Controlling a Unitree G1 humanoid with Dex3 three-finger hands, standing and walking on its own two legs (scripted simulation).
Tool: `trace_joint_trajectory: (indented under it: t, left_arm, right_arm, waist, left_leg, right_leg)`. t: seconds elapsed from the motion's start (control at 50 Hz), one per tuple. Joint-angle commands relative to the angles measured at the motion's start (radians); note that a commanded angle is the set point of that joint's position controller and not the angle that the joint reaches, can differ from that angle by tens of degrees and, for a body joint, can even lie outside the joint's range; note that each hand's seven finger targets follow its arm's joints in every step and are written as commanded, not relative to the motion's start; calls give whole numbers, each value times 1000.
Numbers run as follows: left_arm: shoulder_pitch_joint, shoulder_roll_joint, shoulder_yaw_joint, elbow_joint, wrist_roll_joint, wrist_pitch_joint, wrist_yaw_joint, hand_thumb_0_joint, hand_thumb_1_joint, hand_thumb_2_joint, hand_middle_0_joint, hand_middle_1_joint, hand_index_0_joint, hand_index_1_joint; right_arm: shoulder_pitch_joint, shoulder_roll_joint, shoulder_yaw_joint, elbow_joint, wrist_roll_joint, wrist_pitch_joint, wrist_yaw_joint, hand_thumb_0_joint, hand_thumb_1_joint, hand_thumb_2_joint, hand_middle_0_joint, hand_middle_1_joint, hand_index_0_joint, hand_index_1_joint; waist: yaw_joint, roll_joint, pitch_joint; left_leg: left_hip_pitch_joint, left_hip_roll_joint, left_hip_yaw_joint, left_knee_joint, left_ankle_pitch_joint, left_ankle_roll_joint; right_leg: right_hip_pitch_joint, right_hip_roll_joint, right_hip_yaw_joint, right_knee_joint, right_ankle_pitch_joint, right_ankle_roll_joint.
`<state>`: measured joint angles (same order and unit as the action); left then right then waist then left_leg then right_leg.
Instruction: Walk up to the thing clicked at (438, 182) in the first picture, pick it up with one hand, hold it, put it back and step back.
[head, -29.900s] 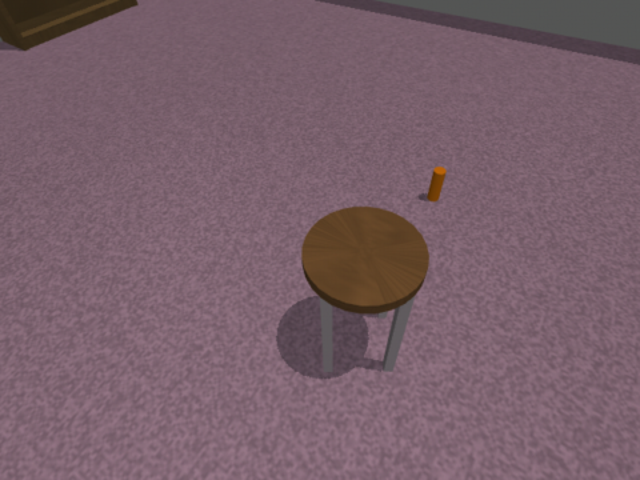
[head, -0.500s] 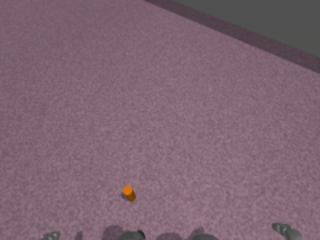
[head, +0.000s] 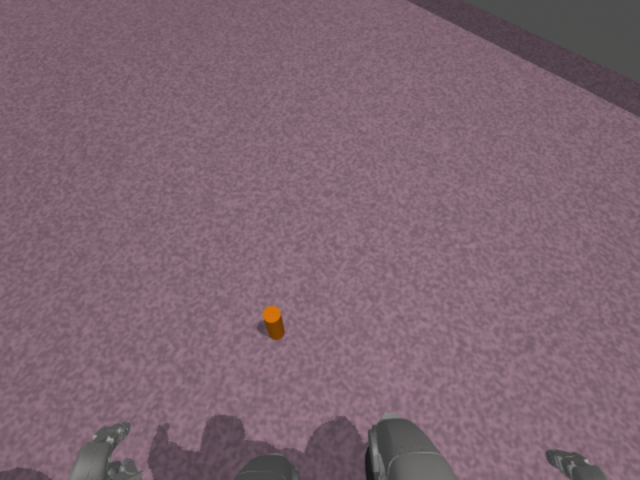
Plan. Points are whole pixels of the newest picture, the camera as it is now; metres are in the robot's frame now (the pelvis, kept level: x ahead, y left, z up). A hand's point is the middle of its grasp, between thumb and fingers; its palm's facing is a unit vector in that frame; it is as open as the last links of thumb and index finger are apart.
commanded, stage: walk up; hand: left
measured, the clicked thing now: (274, 323) +0.53 +0.15 -0.67
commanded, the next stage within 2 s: stand in 1.48 s
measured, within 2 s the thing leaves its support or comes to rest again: neither
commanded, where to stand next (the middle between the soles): +0.18 -0.03 m, yaw -4 degrees
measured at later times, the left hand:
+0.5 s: hand out of the picture -0.04 +0.27 -0.12, palm faces -0.06 -0.90 -0.44, open 7.3 cm
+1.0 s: hand out of the picture -0.10 +0.27 -0.14, palm faces -0.04 -0.94 -0.34, open 7.3 cm
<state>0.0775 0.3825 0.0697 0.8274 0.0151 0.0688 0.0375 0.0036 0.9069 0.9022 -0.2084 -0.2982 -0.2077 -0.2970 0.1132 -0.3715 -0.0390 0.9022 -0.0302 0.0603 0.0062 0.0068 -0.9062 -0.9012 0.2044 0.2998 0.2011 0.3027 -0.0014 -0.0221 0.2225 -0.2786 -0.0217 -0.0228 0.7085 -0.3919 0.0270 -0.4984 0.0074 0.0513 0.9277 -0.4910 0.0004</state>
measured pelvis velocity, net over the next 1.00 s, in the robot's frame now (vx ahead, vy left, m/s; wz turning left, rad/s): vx -0.17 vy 0.02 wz -0.05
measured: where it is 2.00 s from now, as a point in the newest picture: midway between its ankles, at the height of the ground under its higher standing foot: outside the picture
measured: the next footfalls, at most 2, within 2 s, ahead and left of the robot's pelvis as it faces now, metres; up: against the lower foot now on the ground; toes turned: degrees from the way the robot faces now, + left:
right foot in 0.28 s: -0.13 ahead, -0.12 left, +0.00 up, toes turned -1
left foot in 0.58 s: -0.14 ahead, +0.13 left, +0.00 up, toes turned -4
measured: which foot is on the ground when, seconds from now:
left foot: down 0.00-0.32, up 0.34-0.56, down 0.58-1.00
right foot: up 0.00-0.26, down 0.28-1.00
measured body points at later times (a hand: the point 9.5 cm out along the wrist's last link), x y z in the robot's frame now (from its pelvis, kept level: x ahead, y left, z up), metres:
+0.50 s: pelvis -0.14 +0.00 +0.01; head -0.10 -0.02 +0.45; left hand -0.03 +0.32 -0.09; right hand -0.07 -0.32 -0.12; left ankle -0.16 +0.14 -0.66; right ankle -0.12 -0.12 -0.72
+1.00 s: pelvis -0.17 +0.02 +0.01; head -0.17 +0.02 +0.46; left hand -0.09 +0.32 -0.12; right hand -0.11 -0.30 -0.10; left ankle -0.18 +0.13 -0.72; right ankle -0.17 -0.12 -0.72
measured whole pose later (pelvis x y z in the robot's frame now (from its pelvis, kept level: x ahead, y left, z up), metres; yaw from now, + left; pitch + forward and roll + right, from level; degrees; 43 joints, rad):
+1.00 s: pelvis -0.17 +0.02 +0.01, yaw -3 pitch -3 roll -1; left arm 0.20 0.35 0.05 0.99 0.02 -0.01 -0.02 0.01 0.91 0.90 -0.21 -0.30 -0.21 -0.30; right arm 0.19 -0.37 -0.04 0.97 -0.02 -0.01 0.00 0.01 -0.91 -0.90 0.20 0.30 0.20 0.30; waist 0.01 0.00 0.06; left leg -0.20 0.00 -0.02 0.58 -0.31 0.01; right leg -0.22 0.00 0.03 0.56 -0.30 0.01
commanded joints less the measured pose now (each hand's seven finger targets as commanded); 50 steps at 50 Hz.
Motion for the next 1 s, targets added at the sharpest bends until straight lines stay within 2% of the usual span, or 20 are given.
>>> trace_joint_trajectory:
  t: [0.0,0.12,0.22,0.26,0.3,0.32,0.38,0.48,0.54,0.56,0.6,0.62,0.66,0.74,0.8,0.82,0.86,0.88,0.94,0.98]
  left_arm:
    - [70,191,66,-56,-19,-28,18,0,900,900,-200,-300,-200,-300]
    - [85,166,54,-66,-4,-47,7,0,900,900,-200,-300,-200,-300]
    - [168,168,54,-17,5,-67,-1,0,900,900,-200,-300,-200,-300]
    - [214,213,65,10,26,-78,-1,0,900,900,-200,-300,-200,-300]
    - [135,381,103,-43,30,-75,-9,0,900,900,-200,-300,-200,-300]
    - [91,351,95,-65,25,-81,-5,0,900,900,-200,-300,-200,-300]
    - [-5,243,74,-83,25,-78,3,0,900,900,-200,-300,-200,-300]
    - [99,235,85,-69,46,-79,-12,0,900,900,-200,-300,-200,-300]
    - [69,261,78,-61,27,-63,-31,0,900,900,-200,-300,-200,-300]
    - [93,214,58,-57,25,-56,-33,0,900,900,-200,-300,-200,-300]
    - [31,186,52,-42,0,-58,-31,0,900,900,-200,-300,-200,-300]
    - [0,236,71,-34,11,-64,-29,0,900,900,-200,-300,-200,-300]
    - [57,180,54,-2,-9,-69,-42,0,900,900,-200,-300,-200,-300]
    - [65,175,44,29,1,-84,-54,0,900,900,-200,-300,-200,-300]
    - [113,170,44,78,9,-104,-39,0,900,900,-200,-300,-200,-300]
    - [135,199,52,87,17,-113,-32,0,900,900,-200,-300,-200,-300]
    - [98,285,55,78,14,-119,-34,0,900,900,-200,-300,-200,-300]
    - [36,271,50,53,12,-118,-39,0,900,900,-200,-300,-200,-300]
    - [-1,206,22,56,2,-113,-39,0,900,900,-200,-300,-200,-300]
    - [34,162,8,79,-10,-110,-47,0,900,900,-200,-300,-200,-300]
  right_arm:
    - [-77,-261,-67,-108,-13,-26,-31,0,-900,-900,200,300,200,300]
    - [15,-230,-71,-116,1,-22,-33,0,-900,-900,200,300,200,300]
    - [-20,-271,-78,-138,14,1,-21,0,-900,-900,200,300,200,300]
    - [-35,-234,-66,-137,28,4,-16,0,-900,-900,200,300,200,300]
    - [-82,-194,-62,-161,29,8,-30,0,-900,-900,200,300,200,300]
    - [-62,-225,-73,-146,25,16,-33,0,-900,-900,200,300,200,300]
    - [51,-219,-69,-97,37,-5,-29,0,-900,-900,200,300,200,300]
    - [27,-206,-62,-90,8,-37,-12,0,-900,-900,200,300,200,300]
    - [144,-180,-59,-25,6,-62,-7,0,-900,-900,200,300,200,300]
    - [163,-188,-68,-7,-3,-73,-10,0,-900,-900,200,300,200,300]
    - [67,-345,-87,-36,-21,-85,-14,0,-900,-900,200,300,200,300]
    - [21,-337,-91,-50,-18,-94,-13,0,-900,-900,200,300,200,300]
    - [-19,-232,-52,-47,-18,-114,-19,0,-900,-900,200,300,200,300]
    - [25,-254,-71,-32,-19,-106,-12,0,-900,-900,200,300,200,300]
    - [46,-216,-55,-32,2,-87,-11,0,-900,-900,200,300,200,300]
    - [48,-194,-48,-37,10,-86,-13,0,-900,-900,200,300,200,300]
    - [47,-168,-46,-33,17,-86,-15,0,-900,-900,200,300,200,300]
    - [88,-179,-51,-9,10,-90,-15,0,-900,-900,200,300,200,300]
    - [105,-167,-51,23,6,-107,-12,0,-900,-900,200,300,200,300]
    - [44,-220,-53,10,0,-121,-12,0,-900,-900,200,300,200,300]
  waist:
    - [32,124,-229]
    - [-34,191,-242]
    - [0,214,-307]
    - [29,118,-314]
    - [75,-272,-209]
    - [46,-174,-171]
    - [-20,-85,-206]
    - [73,-181,-214]
    - [14,-168,-229]
    - [5,-72,-232]
    - [-18,218,-166]
    - [-14,138,-94]
    - [35,102,-105]
    - [-8,217,-159]
    - [20,142,-201]
    - [31,89,-229]
    - [10,-84,-219]
    - [-16,-65,-202]
    - [-38,-58,-190]
    - [0,44,-213]
  left_leg:
    - [72,271,-220,-253,655,187]
    - [233,276,-180,-194,708,226]
    - [155,255,-177,-156,490,169]
    - [-39,212,-157,-83,310,78]
    - [-188,-56,-83,360,-246,-26]
    - [-173,-41,-206,507,-234,-35]
    - [-156,-83,-160,542,-86,-42]
    - [-182,-6,-40,74,-168,-44]
    - [81,-8,41,-292,-16,-19]
    - [182,1,-11,-375,51,-11]
    - [-36,360,-569,-523,-367,166]
    - [-173,373,-562,-537,-377,202]
    - [-22,242,-328,-448,-61,129]
    - [31,215,-232,-402,-37,114]
    - [-11,163,-139,-253,143,65]
    - [-84,139,-115,-175,193,37]
    - [-72,18,-3,-18,-123,-17]
    - [-11,37,-12,-23,-122,-16]
    - [140,66,-58,-279,122,7]
    - [134,185,-228,-373,82,62]
  right_leg:
    - [-47,97,136,392,-54,-15]
    - [7,48,39,82,-45,52]
    - [250,26,-70,-383,161,11]
    - [392,-43,50,-502,284,-40]
    - [160,-434,527,-621,396,-309]
    - [79,-438,510,-620,407,-310]
    - [150,-250,189,-507,449,-205]
    - [358,-227,211,-548,-59,-179]
    - [240,-210,161,-493,-12,-138]
    - [164,-162,112,-395,-5,-99]
    - [37,-6,-2,-128,-88,-5]
    - [116,-22,88,-27,-75,-10]
    - [90,-13,101,-41,44,-15]
    - [208,-5,-21,-288,29,-7]
    - [421,19,-24,-565,230,-34]
    - [528,-35,57,-576,287,-52]
    - [357,-283,376,-630,83,-198]
    - [278,-303,364,-623,52,-216]
    - [185,-180,172,-534,270,-105]
    - [193,-52,51,-436,285,-36]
